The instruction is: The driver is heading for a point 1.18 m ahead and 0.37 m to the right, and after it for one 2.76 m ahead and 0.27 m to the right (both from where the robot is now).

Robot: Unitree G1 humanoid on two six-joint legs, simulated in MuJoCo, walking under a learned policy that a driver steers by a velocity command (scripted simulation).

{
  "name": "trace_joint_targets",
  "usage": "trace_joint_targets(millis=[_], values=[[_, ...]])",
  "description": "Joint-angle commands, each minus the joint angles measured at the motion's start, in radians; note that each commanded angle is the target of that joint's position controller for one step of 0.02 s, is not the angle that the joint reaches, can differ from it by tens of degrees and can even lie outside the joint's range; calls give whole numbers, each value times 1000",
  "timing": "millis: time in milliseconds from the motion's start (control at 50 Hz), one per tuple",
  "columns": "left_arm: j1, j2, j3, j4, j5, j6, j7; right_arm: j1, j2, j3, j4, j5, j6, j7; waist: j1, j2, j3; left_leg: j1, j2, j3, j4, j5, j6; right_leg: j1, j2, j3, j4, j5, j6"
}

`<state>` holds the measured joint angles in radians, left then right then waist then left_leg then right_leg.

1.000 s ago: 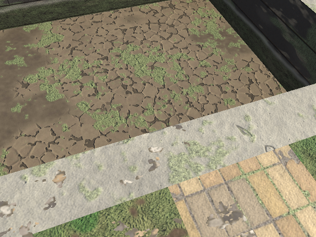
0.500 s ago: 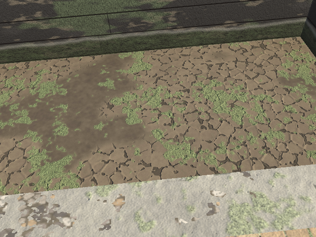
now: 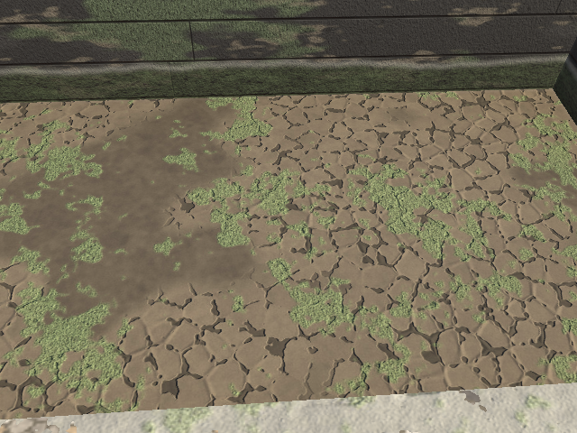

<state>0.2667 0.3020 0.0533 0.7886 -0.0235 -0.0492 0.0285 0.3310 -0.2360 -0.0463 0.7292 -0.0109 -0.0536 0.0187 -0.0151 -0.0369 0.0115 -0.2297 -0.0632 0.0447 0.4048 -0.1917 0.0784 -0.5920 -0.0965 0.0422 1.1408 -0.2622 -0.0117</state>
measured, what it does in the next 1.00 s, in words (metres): walks ahead: right foot, then left foot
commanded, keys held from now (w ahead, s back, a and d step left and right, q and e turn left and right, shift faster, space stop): w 0.10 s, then no key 0.58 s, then w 0.04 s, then no key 0.28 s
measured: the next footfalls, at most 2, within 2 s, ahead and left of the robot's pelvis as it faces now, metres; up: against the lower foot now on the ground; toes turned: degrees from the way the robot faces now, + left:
right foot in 0.28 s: +0.33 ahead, -0.12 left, +0.00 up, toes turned +1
left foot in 0.58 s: +0.24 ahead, +0.08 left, +0.00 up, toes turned -1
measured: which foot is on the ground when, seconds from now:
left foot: down 0.00-0.28, up 0.30-0.56, down 0.58-1.00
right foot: up 0.00-0.26, down 0.28-1.00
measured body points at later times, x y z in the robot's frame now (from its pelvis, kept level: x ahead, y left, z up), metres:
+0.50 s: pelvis +0.17 -0.04 -0.02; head +0.18 -0.04 +0.43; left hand +0.24 +0.20 -0.15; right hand +0.23 -0.29 -0.15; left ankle +0.16 +0.09 -0.71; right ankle +0.29 -0.13 -0.74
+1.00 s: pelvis +0.21 -0.01 +0.00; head +0.22 -0.02 +0.45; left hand +0.25 +0.23 -0.14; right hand +0.30 -0.25 -0.14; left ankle +0.20 +0.08 -0.74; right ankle +0.29 -0.12 -0.74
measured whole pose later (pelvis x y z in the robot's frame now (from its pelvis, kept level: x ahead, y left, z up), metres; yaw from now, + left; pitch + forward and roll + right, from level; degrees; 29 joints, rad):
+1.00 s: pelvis +0.21 -0.01 +0.00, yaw +0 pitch -1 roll +0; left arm 0.30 0.21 -0.01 0.92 0.01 0.02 0.03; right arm 0.24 -0.20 0.02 0.89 -0.01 0.04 -0.03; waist 0.01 0.01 0.01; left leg -0.14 -0.06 0.00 0.40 -0.24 0.04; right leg -0.27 0.01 0.02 0.38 -0.09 -0.01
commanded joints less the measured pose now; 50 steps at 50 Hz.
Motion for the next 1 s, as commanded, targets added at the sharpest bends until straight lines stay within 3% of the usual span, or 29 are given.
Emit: trace_joint_targets(millis=[20,100,180,200,220,240,260,280,300,320,340,360,380,420,440,500,560,580,600,620,640,660,680,700,720,880,920,940,1000], values=[[29,37,9,-50,13,10,1,15,-121,-33,-27,3,-18,-10,32,101,50,42,267,-280,-209,90,189,-153,-43,47,-106,128,6],[-77,5,-8,-68,29,2,-17,57,-134,-35,12,6,-17,-25,8,91,54,34,252,-196,-163,234,155,-130,-27,23,-307,348,-2],[-150,-27,-27,-72,42,-9,-45,105,-122,-26,47,20,14,-42,-25,95,40,-10,215,-106,-18,532,105,63,62,-47,-468,409,-16],[-148,-17,-23,-69,43,-5,-53,131,-124,-27,59,24,28,-42,-28,104,34,5,221,-120,23,531,97,90,77,-52,-497,389,-24],[-136,-20,-21,-84,78,14,-43,150,-148,-25,60,9,25,-45,-25,110,7,35,207,-97,52,548,91,126,123,-169,-483,305,-36],[-106,-11,-19,-72,81,20,-31,168,-129,-19,69,17,23,-52,-24,127,21,19,197,-120,108,585,74,189,122,-145,-518,269,-49],[25,-7,-14,-37,78,13,-25,141,-135,-19,69,20,27,-61,42,122,-8,14,160,-103,221,593,39,308,145,-139,-598,317,-62],[151,51,0,-3,73,-4,-20,141,-144,-23,59,23,24,-63,87,72,-74,-41,91,-71,401,427,-3,479,66,-49,-625,615,-83],[257,135,17,0,62,-10,-19,276,-46,-5,46,39,19,-62,68,-135,-261,-225,-5,-44,774,-205,-53,780,-245,253,-553,992,-203],[263,145,22,5,-3,9,-24,328,-84,-13,68,45,38,-66,84,-204,-420,-271,-67,-172,931,-492,-62,801,-336,449,-649,854,-290],[164,112,19,-18,-10,28,-18,261,-123,-21,69,30,59,-68,68,-139,-324,-303,-24,-199,938,-427,-68,653,-288,418,-757,478,-275],[55,40,-4,-34,16,41,-9,155,-123,-18,45,18,71,-66,46,-110,-203,-343,11,-158,915,-389,-73,540,-237,373,-819,204,-249],[-11,-23,-27,-41,37,50,-3,96,-102,-12,34,7,82,-63,25,-68,-137,-312,40,-155,831,-357,-77,420,-198,305,-863,83,-221],[-39,-31,-33,-34,56,51,6,94,-64,-1,50,-13,120,-55,-9,-76,-83,-163,53,-103,695,-300,-83,218,-133,194,-915,5,-191],[-38,-28,-33,-28,60,42,5,110,-48,5,61,-7,128,-47,-20,-78,-75,-108,56,-87,603,-285,-76,176,-106,143,-917,21,-178],[-25,-14,-27,-11,54,44,-3,102,-25,24,83,0,137,-40,-13,-113,-73,-8,40,-41,382,-251,-64,148,-66,97,-913,-46,-153],[-55,0,-26,-18,18,84,0,113,-21,35,104,2,123,-38,-38,-72,-38,122,45,-26,163,-82,-39,39,-68,136,-957,-333,-93],[-49,-4,-25,-11,11,97,3,68,-22,42,80,-12,115,-31,-36,-13,14,111,91,-99,69,-60,-27,8,-43,131,-931,-364,-42],[-19,-11,-25,-7,-5,111,2,17,-64,41,47,-16,100,-32,-10,98,54,-44,186,-264,-102,-288,-13,76,26,74,-865,-318,-1],[1,-23,-25,3,-18,119,-6,-45,-68,47,47,-1,87,-37,36,215,96,-283,216,-323,-232,-490,-15,292,72,9,-799,-98,15],[20,-32,-28,16,-3,121,-11,-101,-64,51,47,5,73,-40,71,233,114,-346,198,-311,-271,-514,-36,397,73,6,-771,28,23],[35,-33,-29,41,22,119,-12,-109,-70,46,61,3,57,-41,75,221,109,-327,180,-284,-253,-430,-51,439,67,12,-761,98,30],[91,-39,-27,62,52,106,7,-50,-110,28,94,-21,62,-43,65,221,94,-268,164,-257,-226,-440,-34,449,59,34,-771,41,26],[72,-12,-28,73,41,109,-4,-84,-55,44,72,9,50,-44,60,152,47,-232,165,-261,-236,-385,-35,444,77,3,-750,91,28],[50,-39,-36,60,28,107,-9,-97,-66,43,72,19,55,-48,63,155,29,-172,153,-250,-231,-404,-27,414,78,0,-759,60,23],[13,-2,-48,78,20,73,-4,-58,-43,47,114,8,84,-49,9,-21,33,-4,112,-173,-110,-117,-26,316,23,101,-849,38,6],[13,-8,-51,81,21,68,-3,-60,-50,46,121,10,87,-47,7,-14,4,23,115,-169,-89,-54,-29,336,25,99,-838,86,-3],[53,18,-47,96,39,63,4,-5,-64,44,137,-2,90,-49,-2,-22,47,11,110,-170,-99,-65,-23,343,32,106,-847,62,-17],[55,8,-49,101,28,62,11,-20,-59,46,146,0,90,-46,11,16,24,11,109,-164,-104,-16,-30,397,31,100,-822,115,-24]])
